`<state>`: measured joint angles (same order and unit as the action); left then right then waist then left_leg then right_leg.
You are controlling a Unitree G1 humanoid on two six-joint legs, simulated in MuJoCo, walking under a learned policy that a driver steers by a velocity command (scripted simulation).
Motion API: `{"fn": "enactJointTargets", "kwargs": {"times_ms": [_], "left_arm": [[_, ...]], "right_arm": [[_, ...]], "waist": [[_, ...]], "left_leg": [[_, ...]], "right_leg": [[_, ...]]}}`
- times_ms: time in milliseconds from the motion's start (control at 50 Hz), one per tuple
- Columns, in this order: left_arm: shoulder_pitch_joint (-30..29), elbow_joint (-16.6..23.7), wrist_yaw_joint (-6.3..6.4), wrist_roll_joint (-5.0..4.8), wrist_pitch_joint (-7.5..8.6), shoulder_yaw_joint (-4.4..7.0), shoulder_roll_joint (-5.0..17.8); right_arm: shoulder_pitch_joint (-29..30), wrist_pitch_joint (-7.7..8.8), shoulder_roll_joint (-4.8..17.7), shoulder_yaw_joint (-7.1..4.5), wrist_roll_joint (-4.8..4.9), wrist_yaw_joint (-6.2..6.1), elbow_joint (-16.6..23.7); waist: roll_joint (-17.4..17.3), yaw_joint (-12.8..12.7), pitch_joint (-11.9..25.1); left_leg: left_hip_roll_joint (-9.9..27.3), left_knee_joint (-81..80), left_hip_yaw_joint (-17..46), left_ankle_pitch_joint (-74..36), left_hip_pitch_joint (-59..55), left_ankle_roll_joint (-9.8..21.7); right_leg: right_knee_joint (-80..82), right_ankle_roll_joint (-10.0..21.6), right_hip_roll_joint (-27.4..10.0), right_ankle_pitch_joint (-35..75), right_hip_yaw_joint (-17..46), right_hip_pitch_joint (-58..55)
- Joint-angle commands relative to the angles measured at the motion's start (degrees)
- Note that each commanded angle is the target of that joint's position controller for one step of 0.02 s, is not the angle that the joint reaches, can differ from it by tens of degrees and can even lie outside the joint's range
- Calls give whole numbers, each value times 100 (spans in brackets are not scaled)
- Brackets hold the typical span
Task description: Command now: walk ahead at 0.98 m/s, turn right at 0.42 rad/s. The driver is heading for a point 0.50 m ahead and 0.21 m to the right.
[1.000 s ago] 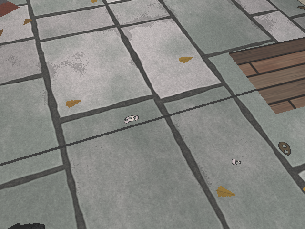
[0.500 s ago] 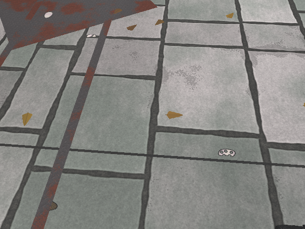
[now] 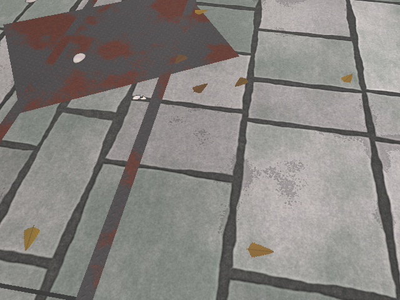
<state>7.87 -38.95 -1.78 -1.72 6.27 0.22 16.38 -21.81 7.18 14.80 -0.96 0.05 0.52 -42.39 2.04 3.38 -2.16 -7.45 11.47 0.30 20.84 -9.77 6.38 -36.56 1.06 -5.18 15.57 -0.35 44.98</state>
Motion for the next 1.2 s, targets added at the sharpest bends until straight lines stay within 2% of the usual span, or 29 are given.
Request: {"fn": "enactJointTargets", "kwargs": {"times_ms": [20, 80, 100, 120, 140, 160, 180, 200, 220, 240, 300, 380, 460, 500, 520, 540, 560, 580, 600, 640, 680, 720, 780, 880, 920, 940, 960, 1020, 1200], "left_arm": [[-978, 612, -222, -107, 179, 153, 480], [121, 486, -252, -143, 36, 363, 857], [1363, 190, -182, -178, -85, 503, 1132], [2884, -165, -94, -137, -182, 601, 1328], [3146, -418, -69, -86, -207, 566, 1408], [2713, -134, -44, 88, -154, 546, 1206], [2468, 10, 23, 176, -138, 525, 879], [2126, 59, 0, 227, -100, 474, 771], [1776, 128, -47, 196, -48, 467, 751], [1421, 223, -26, 195, -20, 469, 775], [1145, 236, 39, 45, -64, 434, 639], [1359, -53, 234, -31, -166, 450, 687], [2277, -611, 308, -32, -339, 438, 552], [2210, -683, 382, 16, -391, 472, 582], [1918, -611, 411, 33, -413, 519, 716], [1463, -391, 408, 109, -425, 491, 666], [2110, -309, 351, 274, -435, 297, -33], [3173, -493, 239, 61, -409, 176, 87], [2963, -644, 210, -26, -493, 264, 562], [1379, -181, 299, 43, -595, 347, 820], [1250, -74, 331, 126, -666, 307, 508], [1442, -148, 364, 173, -651, 201, 115], [1311, -183, 374, 226, -626, 144, 47], [728, -48, 315, 314, -776, 232, 316], [520, 153, 357, 408, -771, 254, 582], [243, 145, 379, 364, -787, 334, 937], [183, 113, 343, 349, -762, 280, 559], [129, 46, 296, 342, -636, 192, 288], [409, -155, 354, 249, -549, 233, 299]], "right_arm": [[-245, -42, 1038, -273, -59, -104, -12], [69, -267, 1387, -369, -327, -293, 47], [413, -350, 1483, -402, -417, -325, 147], [1012, -386, 1537, -416, -371, -337, 346], [305, -260, 351, -112, -427, -210, 490], [147, 19, 380, 51, 100, -41, 789], [831, 207, 888, -33, 213, 40, 909], [1218, 290, 900, -20, 206, 65, 1101], [1352, 314, 778, 9, 60, 56, 1090], [1203, 285, 731, -6, -65, 24, 1044], [1096, 125, 795, -41, -147, -73, 983], [2396, 140, 306, 125, -300, -59, 1507], [2677, 192, 451, -48, -148, -18, 1652], [2510, 219, 664, -188, -118, -51, 1643], [1975, 242, 774, -263, -124, -57, 1519], [773, 253, 890, -318, -148, -46, 1215], [21, 227, 1131, -297, -283, -14, 994], [-336, 154, 1001, -282, -215, 108, 801], [-86, 42, 876, -326, -134, 115, 898], [988, -119, 419, -132, -95, 39, 982], [1249, -156, 429, -92, -163, 56, 767], [1417, -160, 440, -111, -173, 111, 570], [1321, -233, 676, -204, -112, 77, 308], [1410, -399, 613, -126, -41, 59, 138], [1009, -413, 343, -5, -128, 76, -17], [490, -426, 379, -36, -95, 71, -65], [702, -469, 445, -42, -115, 17, -115], [817, -587, 523, -80, -154, -97, -162], [934, -554, 461, -81, -70, -106, -412]], "waist": [[-485, 140, -594], [-1107, -660, 428], [-1182, -1262, 954], [-737, -2095, 1306], [1704, -1361, 1531], [1861, -1084, 2268], [658, -1275, 1616], [-318, -942, 1002], [-925, -635, 477], [-958, -339, 256], [-568, -73, -242], [-106, -617, -657], [282, -1078, -79], [459, -828, 190], [489, -390, 523], [519, 249, 1246], [-1055, 10, 2314], [-2227, -116, 3442], [-1354, 89, 3413], [-171, -71, 1606], [-387, -442, 868], [-605, -633, 814], [-768, -571, 1273], [-788, -575, 711], [-310, -449, 433], [490, -4, 385], [501, -179, 292], [354, -184, -33], [-160, -276, 454]], "left_leg": [[1455, -445, -302, -4267, 679, -211], [1731, 1373, -493, -8672, -274, -494], [1781, 2715, -511, -9420, -70, -525], [1557, 4928, -627, -8723, 1169, -577], [488, 7740, -118, -330, 4284, -876], [-25, 8592, 748, 1075, 5582, -843], [349, 7899, 1067, 279, 5706, -398], [554, 7263, 1038, -80, 5488, -230], [663, 6726, 997, -195, 5195, -192], [806, 6324, 1083, -317, 4873, -255], [1061, 5299, 886, -483, 4629, -624], [707, 2669, 107, -2520, 3531, -944], [293, 1533, 104, -3835, 2781, -885], [224, 1242, 181, -3580, 2679, -700], [284, 1070, 115, -3874, 2149, -599], [815, 1277, 369, -4605, 966, -401], [2507, 2376, 1847, -7516, -1086, 456], [3714, 2252, 4060, -6965, -2233, 1514], [3431, 1890, 4079, -5001, -1893, 1443], [2549, 1309, 2583, -4222, 323, 904], [2047, 907, 1890, -4490, 1806, 712], [1716, 763, 1143, -5319, 2516, 668], [1797, 739, 882, -5468, 2529, 786], [1613, 511, 977, -1057, 3406, 367], [1229, 829, 851, 415, 3744, -198], [811, 1007, 387, 496, 3464, -399], [732, 1217, 185, 31, 2839, -551], [805, 1243, 246, -364, 2635, -557], [894, 1466, 287, -1442, 2351, -479]], "right_leg": [[688, 269, 540, 186, -329, -828], [146, 522, 1148, -1116, -830, -1849], [-182, 675, 1156, -1497, -730, -2886], [172, 913, 855, -1386, -164, -4653], [-516, 1729, 94, -2668, 1405, -6929], [1333, 2538, -917, -5512, 4842, -7496], [2183, 2068, -850, -5808, 5087, -6894], [2344, 1847, -747, -5337, 4768, -5933], [2452, 1836, -514, -4751, 4444, -4949], [2522, 1869, -206, -4246, 4016, -4297], [2634, 1847, 279, -3055, 3048, -3212], [2405, 1262, 948, -1382, 1848, -1778], [1694, 765, 810, -1110, 2081, -2794], [893, 555, 690, -156, 2242, -3660], [163, 335, 720, 509, 2114, -3835], [-1203, 77, 774, 340, 1920, -3621], [-3615, -290, 1395, -3985, 1529, -2202], [-5154, -449, 1562, -5714, 1650, -1085], [-5517, -517, 1081, -5260, 1778, -809], [-4622, -564, 698, -4571, 1048, -780], [-3562, -519, 435, -4396, 853, -1424], [-2230, -547, 410, -4307, 550, -2150], [-1003, -540, 371, -3216, 450, -2937], [457, -145, 428, -2257, 387, -3858], [1203, 208, -207, -2032, 1087, -4105], [1251, 488, -391, -2842, 1251, -3530], [1508, 440, -149, -4057, 1134, -2807], [1477, 133, 150, -3899, 945, -2432], [892, 97, 272, -1948, 746, -3118]]}}
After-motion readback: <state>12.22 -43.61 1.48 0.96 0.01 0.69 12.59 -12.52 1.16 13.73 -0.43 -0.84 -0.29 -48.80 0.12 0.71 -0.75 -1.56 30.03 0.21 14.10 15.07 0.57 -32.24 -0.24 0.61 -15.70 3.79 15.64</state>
